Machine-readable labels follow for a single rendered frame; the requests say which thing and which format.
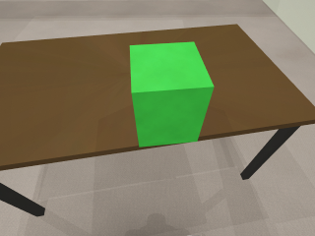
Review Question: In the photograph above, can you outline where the table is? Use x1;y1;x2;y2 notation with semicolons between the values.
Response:
0;24;315;217

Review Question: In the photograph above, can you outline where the carton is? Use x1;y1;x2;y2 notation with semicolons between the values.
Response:
130;41;214;148

